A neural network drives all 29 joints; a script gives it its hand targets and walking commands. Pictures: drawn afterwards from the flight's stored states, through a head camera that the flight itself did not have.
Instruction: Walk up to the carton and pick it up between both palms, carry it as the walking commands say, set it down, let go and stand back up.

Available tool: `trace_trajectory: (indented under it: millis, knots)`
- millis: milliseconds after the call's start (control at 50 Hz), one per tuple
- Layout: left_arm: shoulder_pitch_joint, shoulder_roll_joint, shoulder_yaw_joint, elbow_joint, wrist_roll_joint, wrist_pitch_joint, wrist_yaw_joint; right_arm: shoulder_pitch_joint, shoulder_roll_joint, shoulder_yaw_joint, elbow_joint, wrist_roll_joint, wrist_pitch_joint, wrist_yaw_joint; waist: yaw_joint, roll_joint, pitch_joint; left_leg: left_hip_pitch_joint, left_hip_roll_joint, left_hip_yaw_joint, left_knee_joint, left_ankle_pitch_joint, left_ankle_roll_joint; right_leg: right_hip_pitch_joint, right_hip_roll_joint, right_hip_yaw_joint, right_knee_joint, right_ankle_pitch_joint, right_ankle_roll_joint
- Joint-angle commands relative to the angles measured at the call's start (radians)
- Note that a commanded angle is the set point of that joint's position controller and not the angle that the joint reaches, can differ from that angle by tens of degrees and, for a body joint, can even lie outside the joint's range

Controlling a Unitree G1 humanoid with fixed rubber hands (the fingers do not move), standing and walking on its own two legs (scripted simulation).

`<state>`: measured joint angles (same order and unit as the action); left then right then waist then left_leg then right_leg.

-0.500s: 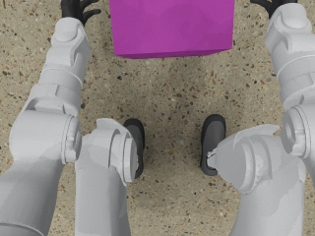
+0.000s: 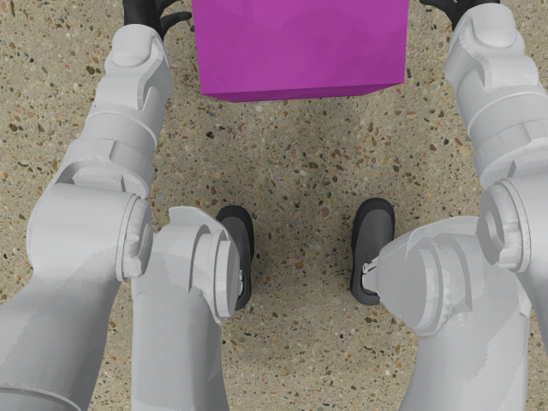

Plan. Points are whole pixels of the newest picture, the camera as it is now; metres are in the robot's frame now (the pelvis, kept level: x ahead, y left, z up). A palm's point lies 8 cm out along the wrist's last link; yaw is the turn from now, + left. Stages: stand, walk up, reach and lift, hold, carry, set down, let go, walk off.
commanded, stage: reach and lift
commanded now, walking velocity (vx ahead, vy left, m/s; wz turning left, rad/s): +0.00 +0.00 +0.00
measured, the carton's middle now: (296, 38) +0.52 +0.02 -0.27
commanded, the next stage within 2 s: none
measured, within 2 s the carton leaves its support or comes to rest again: leaves its support in 1.00 s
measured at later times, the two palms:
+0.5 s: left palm (159, 22) +0.52 +0.17 -0.19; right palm (440, 4) +0.54 -0.14 -0.19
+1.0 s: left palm (161, 11) +0.53 +0.17 -0.19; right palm out of the picture +0.54 -0.14 -0.18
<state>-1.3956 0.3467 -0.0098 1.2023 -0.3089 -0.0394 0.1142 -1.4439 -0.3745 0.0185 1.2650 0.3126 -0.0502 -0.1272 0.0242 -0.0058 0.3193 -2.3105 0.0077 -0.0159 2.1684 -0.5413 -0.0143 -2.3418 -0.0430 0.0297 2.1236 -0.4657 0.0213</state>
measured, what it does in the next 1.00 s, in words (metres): stands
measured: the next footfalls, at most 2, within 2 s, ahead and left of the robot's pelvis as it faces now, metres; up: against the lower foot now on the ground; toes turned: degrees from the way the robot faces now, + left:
none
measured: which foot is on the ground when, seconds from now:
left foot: down 0.00-1.00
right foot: down 0.00-1.00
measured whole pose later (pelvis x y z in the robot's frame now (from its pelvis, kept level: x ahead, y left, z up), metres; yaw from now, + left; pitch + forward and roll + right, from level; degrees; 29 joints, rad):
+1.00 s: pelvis +0.00 +0.00 -0.02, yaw +0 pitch +38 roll +0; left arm -1.44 0.30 0.04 1.19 -0.22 0.07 0.12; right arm -1.49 -0.29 -0.07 1.24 0.18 0.05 -0.16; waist 0.02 0.00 0.31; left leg -2.33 0.00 -0.02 2.22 -0.54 -0.02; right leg -2.36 -0.02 0.04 2.18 -0.47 0.03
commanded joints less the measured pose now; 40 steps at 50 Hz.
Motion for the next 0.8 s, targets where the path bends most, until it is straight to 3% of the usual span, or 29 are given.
trace_trajectory:
  millis: [0, 180, 280, 420, 500, 620, 780]
  knots:
    - [-0.2, 0.057, 0.003, -0.075, -0.002, -0.022, 0.004, -0.143, -0.019, 0.001, -0.079, 0.0, -0.021, -0.007, 0.009, 0.011, -1.104, 0.524, -0.03, 0.029, -0.199, 0.242, -0.018, 0.618, 0.048, -0.041, -0.11, 0.199, 0.01]
    - [-0.221, 0.003, -0.016, -0.059, 0.005, -0.033, 0.015, -0.152, 0.026, 0.002, -0.066, -0.019, -0.033, -0.025, -0.002, 0.017, -1.121, 0.534, -0.043, 0.031, -0.201, 0.255, -0.022, 0.631, 0.062, -0.042, -0.115, 0.22, 0.012]
    - [-0.258, -0.053, -0.054, -0.065, -0.007, -0.041, 0.011, -0.161, 0.063, 0.0, -0.055, -0.038, -0.042, -0.03, -0.033, 0.033, -1.113, 0.528, -0.051, 0.03, -0.207, 0.251, -0.025, 0.633, 0.067, -0.041, -0.122, 0.227, 0.007]
    - [-0.319, -0.172, -0.115, -0.076, -0.015, -0.051, -0.007, -0.21, 0.17, 0.039, -0.049, -0.035, -0.052, -0.005, -0.039, 0.042, -1.104, 0.538, -0.063, 0.025, -0.217, 0.242, -0.02, 0.621, 0.076, -0.045, -0.125, 0.216, -0.002]
    - [-0.393, -0.331, -0.146, -0.093, -0.01, -0.047, -0.041, -0.278, 0.322, 0.063, -0.06, -0.046, -0.049, 0.032, -0.046, 0.04, -1.11, 0.539, -0.074, 0.021, -0.214, 0.238, -0.016, 0.614, 0.086, -0.05, -0.119, 0.213, -0.008]
    - [-0.543, -0.673, -0.149, -0.158, 0.044, -0.007, -0.138, -0.42, 0.673, 0.084, -0.105, -0.097, -0.012, 0.13, -0.043, 0.017, -1.078, 0.494, -0.102, 0.032, -0.193, 0.204, -0.014, 0.585, 0.115, -0.065, -0.096, 0.181, -0.015]
    - [-0.582, -0.826, -0.124, -0.213, 0.083, 0.042, -0.212, -0.442, 0.857, 0.055, -0.144, -0.142, 0.048, 0.197, -0.04, -0.005, -1.058, 0.449, -0.11, 0.061, -0.16, 0.18, -0.011, 0.582, 0.132, -0.084, -0.074, 0.16, -0.02]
